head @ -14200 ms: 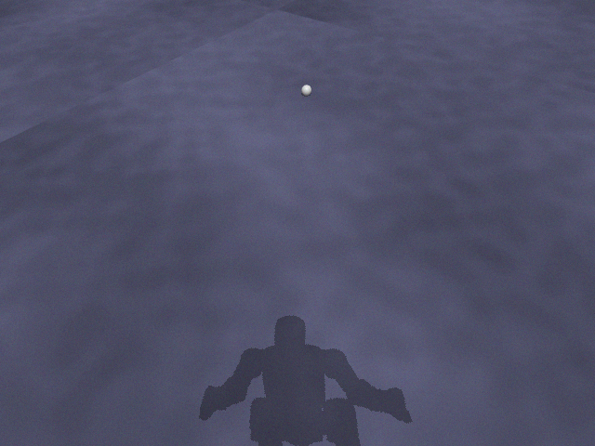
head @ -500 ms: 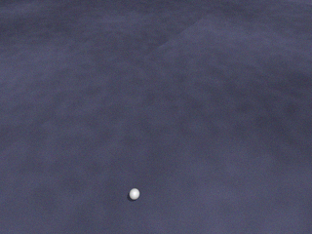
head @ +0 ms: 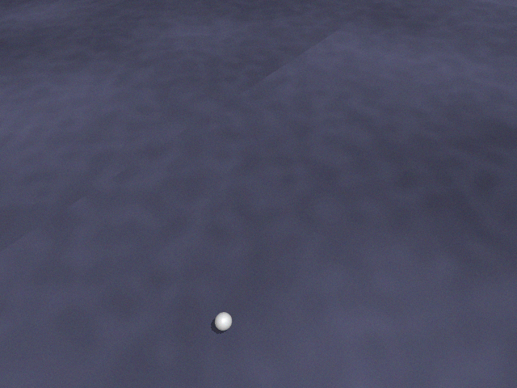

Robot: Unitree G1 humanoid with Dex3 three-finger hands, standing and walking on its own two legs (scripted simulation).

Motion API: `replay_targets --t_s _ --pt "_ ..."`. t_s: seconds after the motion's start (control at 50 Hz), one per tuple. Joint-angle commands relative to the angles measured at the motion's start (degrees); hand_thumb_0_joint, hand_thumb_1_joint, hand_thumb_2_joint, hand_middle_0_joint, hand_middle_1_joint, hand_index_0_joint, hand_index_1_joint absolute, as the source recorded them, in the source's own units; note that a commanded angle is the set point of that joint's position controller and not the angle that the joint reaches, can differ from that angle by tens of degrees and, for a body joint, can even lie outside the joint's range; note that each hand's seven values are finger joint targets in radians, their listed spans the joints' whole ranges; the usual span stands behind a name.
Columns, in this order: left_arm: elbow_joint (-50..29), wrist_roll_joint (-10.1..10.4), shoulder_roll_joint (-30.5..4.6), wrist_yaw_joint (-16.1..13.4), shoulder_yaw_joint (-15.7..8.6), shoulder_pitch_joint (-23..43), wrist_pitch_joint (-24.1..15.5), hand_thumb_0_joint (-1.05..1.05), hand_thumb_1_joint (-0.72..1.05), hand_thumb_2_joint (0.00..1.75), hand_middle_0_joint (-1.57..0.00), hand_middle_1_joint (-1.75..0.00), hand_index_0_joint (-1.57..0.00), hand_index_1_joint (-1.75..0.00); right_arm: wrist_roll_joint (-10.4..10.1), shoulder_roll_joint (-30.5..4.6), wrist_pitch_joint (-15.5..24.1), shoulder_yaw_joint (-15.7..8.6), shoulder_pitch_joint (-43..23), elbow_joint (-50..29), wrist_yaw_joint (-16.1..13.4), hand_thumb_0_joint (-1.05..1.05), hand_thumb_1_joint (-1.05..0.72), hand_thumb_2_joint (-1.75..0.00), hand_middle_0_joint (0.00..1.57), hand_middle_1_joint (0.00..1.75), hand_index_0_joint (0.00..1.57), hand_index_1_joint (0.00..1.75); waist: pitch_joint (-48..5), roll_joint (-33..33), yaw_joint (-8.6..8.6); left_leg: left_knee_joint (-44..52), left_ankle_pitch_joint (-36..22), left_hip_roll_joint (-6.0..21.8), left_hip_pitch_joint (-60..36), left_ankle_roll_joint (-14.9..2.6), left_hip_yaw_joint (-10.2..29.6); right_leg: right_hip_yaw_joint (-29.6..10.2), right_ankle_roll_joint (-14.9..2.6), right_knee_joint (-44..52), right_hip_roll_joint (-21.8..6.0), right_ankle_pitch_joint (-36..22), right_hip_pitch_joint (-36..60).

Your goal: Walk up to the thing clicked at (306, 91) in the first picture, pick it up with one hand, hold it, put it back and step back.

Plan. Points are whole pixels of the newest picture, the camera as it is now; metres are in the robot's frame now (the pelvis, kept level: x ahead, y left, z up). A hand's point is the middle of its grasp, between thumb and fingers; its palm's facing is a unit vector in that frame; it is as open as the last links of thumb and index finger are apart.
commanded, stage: stand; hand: left
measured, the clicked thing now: (223, 321) +0.48 +0.20 -0.75
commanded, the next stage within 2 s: walk up in 1.68 s
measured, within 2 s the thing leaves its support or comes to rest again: neither
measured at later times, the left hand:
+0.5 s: hand out of the picture +0.07 +0.26 -0.16, palm faces -0.03 -0.94 -0.34, open 7.4 cm
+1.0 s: hand out of the picture +0.07 +0.26 -0.16, palm faces -0.03 -0.94 -0.34, open 7.4 cm
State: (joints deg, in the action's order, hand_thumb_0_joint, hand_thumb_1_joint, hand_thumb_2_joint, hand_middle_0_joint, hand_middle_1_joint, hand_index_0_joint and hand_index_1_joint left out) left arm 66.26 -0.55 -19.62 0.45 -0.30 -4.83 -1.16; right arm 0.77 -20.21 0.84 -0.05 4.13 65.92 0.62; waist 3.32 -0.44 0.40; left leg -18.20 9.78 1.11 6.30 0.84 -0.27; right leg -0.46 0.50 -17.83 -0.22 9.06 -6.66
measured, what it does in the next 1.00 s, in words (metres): stands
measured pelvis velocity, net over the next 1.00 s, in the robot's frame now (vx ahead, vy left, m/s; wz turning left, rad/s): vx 0.00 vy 0.00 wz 0.01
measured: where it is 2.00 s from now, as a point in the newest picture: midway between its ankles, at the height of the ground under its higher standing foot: outside the picture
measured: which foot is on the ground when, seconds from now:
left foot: down 0.00-1.00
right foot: down 0.00-1.00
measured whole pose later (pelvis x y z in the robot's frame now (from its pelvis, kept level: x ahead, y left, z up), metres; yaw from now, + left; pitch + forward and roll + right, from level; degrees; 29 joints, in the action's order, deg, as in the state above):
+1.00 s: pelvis +0.00 +0.00 +0.00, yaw +1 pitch -2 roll +0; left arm 65.3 -0.7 -20.1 0.5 0.3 -6.2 -0.9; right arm 0.8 -20.5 0.9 0.4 5.9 65.6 0.5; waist 2.8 -0.4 0.2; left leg -17.8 9.8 0.6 6.1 0.6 0.1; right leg -0.1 0.7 -17.7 -0.7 9.5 -6.4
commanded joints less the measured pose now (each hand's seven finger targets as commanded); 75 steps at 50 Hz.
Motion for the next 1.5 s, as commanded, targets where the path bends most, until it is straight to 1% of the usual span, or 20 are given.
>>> replay_targets --t_s 0.0,0.08,0.14,0.16,0.32,0.38,0.46,0.6,0.72,0.78,0.86,1.0,1.06,1.12,1.14,1.18,1.22,1.34,1.36,1.48 --pt "-3.72 0.11 -12.39 -0.81 -2.2 2.43 -0.92 0.0 0.9 0.9 -0.2 -0.3 -0.2 -0.3 -0.35 -12.01 0.96 -2.28 -3.08 -3.66 -0.76 0.0 -0.9 -0.9 0.2 0.3 0.2 0.3 -5.21 0.32 -0.23 2.76 -4.77 6.7 -0.79 -1.66 5.56 -5.7 -1.17 2.8 -6.95 -5.54 0.5" --pt "-3.9 0.22 -12.65 -0.82 -2.27 2.41 -0.99 0.0 0.9 0.9 -0.2 -0.3 -0.2 -0.3 -0.33 -11.91 1.0 -2.19 -2.31 -3.62 -0.78 0.0 -0.9 -0.9 0.2 0.3 0.2 0.3 -5.5 0.6 -0.17 2.83 -6.11 6.61 -0.5 -1.71 5.45 -5.76 -1.29 2.36 -7.04 -6.47 1.16" --pt "-3.59 0.18 -12.24 -0.72 -2.16 1.32 -0.81 0.0 0.9 0.9 -0.2 -0.3 -0.2 -0.3 -0.34 -12.07 1.07 -2.19 -2.74 -3.57 -0.79 0.0 -0.9 -0.9 0.2 0.3 0.2 0.3 -4.6 -0.21 -0.63 3.4 -3.79 6.39 -0.12 -1.64 5.59 -5.55 -1.2 2.79 -6.81 -4.42 0.42" --pt "-3.73 0.12 -12.74 -0.73 -2.2 1.83 -0.77 0.0 0.9 0.9 -0.2 -0.3 -0.2 -0.3 -0.27 -11.76 1.08 -2.16 -2.51 -3.74 -0.78 0.0 -0.9 -0.9 0.2 0.3 0.2 0.3 -4.28 0.77 -0.32 3.74 -3.6 6.48 -0.14 -1.48 5.76 -5.47 -1.24 2.69 -6.66 -3.29 -0.27" --pt "-4.07 0.1 -12.87 -0.84 -2.08 1.84 -0.96 0.0 0.9 0.9 -0.2 -0.3 -0.2 -0.3 -0.32 -12.06 0.99 -2.18 -1.69 -3.66 -0.74 0.0 -0.9 -0.9 0.2 0.3 0.2 0.3 -4.59 0.98 -0.02 3.17 -4.29 6.44 -0.45 -1.77 5.85 -5.44 -1.18 3.05 -6.89 -3.84 -0.13" --pt "-4.25 0.02 -12.68 -0.79 -2.03 1.91 -0.91 0.0 0.9 0.9 -0.2 -0.3 -0.2 -0.3 -0.19 -11.99 1.03 -2.02 -1.0 -3.57 -0.79 0.0 -0.9 -0.9 0.2 0.3 0.2 0.3 -5.06 0.38 0.04 3.31 -5.7 6.76 0.24 -1.89 5.82 -5.56 -1.31 2.43 -7.17 -5.94 1.32" --pt "-4.19 0.11 -12.63 -0.74 -1.91 1.09 -0.88 0.0 0.9 0.9 -0.2 -0.3 -0.2 -0.3 -0.25 -12.31 1.1 -2.11 -1.65 -3.66 -0.81 0.0 -0.9 -0.9 0.2 0.3 0.2 0.3 -5.59 0.12 -0.49 2.95 -6.42 6.64 -0.7 -1.79 5.79 -5.42 -1.39 2.22 -7.14 -5.87 1.19" --pt "-4.15 0.16 -12.76 -0.69 -1.99 1.09 -0.66 0.0 0.9 0.9 -0.2 -0.3 -0.2 -0.3 -0.21 -12.07 1.17 -1.8 -0.74 -3.51 -0.82 0.0 -0.9 -0.9 0.2 0.3 0.2 0.3 -3.89 0.07 -0.33 4.24 -4.03 6.46 0.72 -1.67 5.98 -5.36 -1.37 2.43 -7.0 -4.25 0.77" --pt "-4.19 0.1 -13.01 -0.8 -1.88 0.96 -0.79 0.0 0.9 0.9 -0.2 -0.3 -0.2 -0.3 -0.31 -12.12 1.04 -1.91 -0.53 -3.61 -0.86 0.0 -0.9 -0.9 0.2 0.3 0.2 0.3 -4.39 0.82 -0.15 3.54 -5.08 6.33 -0.1 -1.67 6.03 -5.22 -1.32 2.57 -7.11 -4.1 0.76" --pt "-4.39 0.09 -12.57 -0.78 -1.72 0.81 -0.82 0.0 0.9 0.9 -0.2 -0.3 -0.2 -0.3 -0.28 -12.47 1.03 -1.97 -0.84 -3.75 -0.91 0.0 -0.9 -0.9 0.2 0.3 0.2 0.3 -4.8 -0.04 -0.3 3.17 -6.45 6.44 -0.03 -1.88 5.9 -5.35 -1.28 2.65 -7.3 -6.09 1.15" --pt "-4.4 0.06 -12.95 -0.87 -1.79 1.0 -0.79 0.0 0.9 0.9 -0.2 -0.3 -0.2 -0.3 -0.23 -12.22 0.85 -1.93 -0.5 -3.74 -0.87 0.0 -0.9 -0.9 0.2 0.3 0.2 0.3 -4.21 0.81 -0.21 3.08 -5.52 6.39 0.25 -1.91 5.84 -5.15 -1.37 2.73 -7.33 -5.04 0.9" --pt "-4.38 0.18 -12.91 -0.76 -1.83 0.2 -0.72 0.0 0.9 0.9 -0.2 -0.3 -0.2 -0.3 -0.4 -12.3 1.22 -1.86 -0.87 -3.9 -0.91 0.0 -0.9 -0.9 0.2 0.3 0.2 0.3 -5.04 0.07 -0.66 3.4 -7.71 6.52 -0.66 -1.69 6.09 -5.09 -1.41 2.09 -7.24 -6.31 1.53" --pt "-4.43 -0.04 -12.89 -0.84 -1.83 0.78 -0.65 0.0 0.9 0.9 -0.2 -0.3 -0.2 -0.3 -0.34 -12.08 1.11 -1.76 -0.37 -3.9 -0.95 0.0 -0.9 -0.9 0.2 0.3 0.2 0.3 -4.56 0.77 -0.25 3.14 -7.74 6.48 -0.31 -1.79 5.93 -4.96 -1.44 2.18 -7.35 -7.06 1.46" --pt "-4.47 0.09 -12.71 -0.84 -1.76 -0.03 -0.65 0.0 0.9 0.9 -0.2 -0.3 -0.2 -0.3 -0.33 -12.74 1.07 -2.04 -1.11 -4.16 -0.97 0.0 -0.9 -0.9 0.2 0.3 0.2 0.3 -5.73 0.03 -0.66 2.57 -7.83 6.62 -2.01 -1.92 5.85 -4.92 -1.46 2.12 -7.36 -6.51 1.19" --pt "-4.52 -0.02 -12.81 -0.85 -1.79 0.52 -0.73 0.0 0.9 0.9 -0.2 -0.3 -0.2 -0.3 -0.32 -12.32 1.05 -1.93 -0.78 -4.13 -1.0 0.0 -0.9 -0.9 0.2 0.3 0.2 0.3 -5.63 0.56 -0.45 2.54 -9.14 6.65 -1.29 -1.99 5.78 -5.01 -1.42 1.93 -7.47 -8.34 1.95" --pt "-4.47 0.1 -12.97 -0.92 -1.83 0.25 -0.73 0.0 0.9 0.9 -0.2 -0.3 -0.2 -0.3 -0.41 -12.27 1.04 -1.91 -0.63 -4.05 -1.0 0.0 -0.9 -0.9 0.2 0.3 0.2 0.3 -4.95 0.56 -0.4 2.86 -7.83 6.45 -1.39 -1.82 5.85 -5.11 -1.44 2.24 -7.36 -7.09 1.25" --pt "-4.58 0.05 -12.94 -0.92 -1.83 0.8 -0.74 0.0 0.9 0.9 -0.2 -0.3 -0.2 -0.3 -0.3 -12.29 1.1 -1.86 -0.41 -4.12 -0.98 0.0 -0.9 -0.9 0.2 0.3 0.2 0.3 -5.17 0.89 -0.34 2.71 -9.59 6.62 -1.2 -1.81 5.81 -4.92 -1.48 1.8 -7.4 -8.36 1.96" --pt "-4.58 0.13 -13.15 -0.99 -1.83 0.65 -0.79 0.0 0.9 0.9 -0.2 -0.3 -0.2 -0.3 -0.34 -11.99 0.86 -1.85 -0.33 -4.16 -1.0 0.0 -0.9 -0.9 0.2 0.3 0.2 0.3 -4.03 1.43 -0.21 2.76 -7.54 6.33 -0.83 -1.74 5.72 -5.03 -1.41 2.59 -7.35 -6.94 1.16" --pt "-4.58 0.01 -12.68 -0.98 -1.74 0.19 -0.77 0.0 0.9 0.9 -0.2 -0.3 -0.2 -0.3 -0.38 -12.63 0.83 -2.05 -0.82 -4.19 -1.02 0.0 -0.9 -0.9 0.2 0.3 0.2 0.3 -4.29 0.89 -0.55 2.52 -7.11 6.52 -1.34 -1.91 5.78 -4.98 -1.32 2.85 -7.31 -6.73 0.98" --pt "-4.82 0.0 -12.65 -1.03 -1.84 0.46 -0.68 0.0 0.9 0.9 -0.2 -0.3 -0.2 -0.3 -0.27 -12.53 0.87 -1.99 -0.79 -4.46 -1.0 0.0 -0.9 -0.9 0.2 0.3 0.2 0.3 -4.51 -0.25 -0.49 2.82 -7.84 6.51 -0.15 -1.88 5.76 -4.81 -1.4 2.51 -7.38 -7.55 2.23"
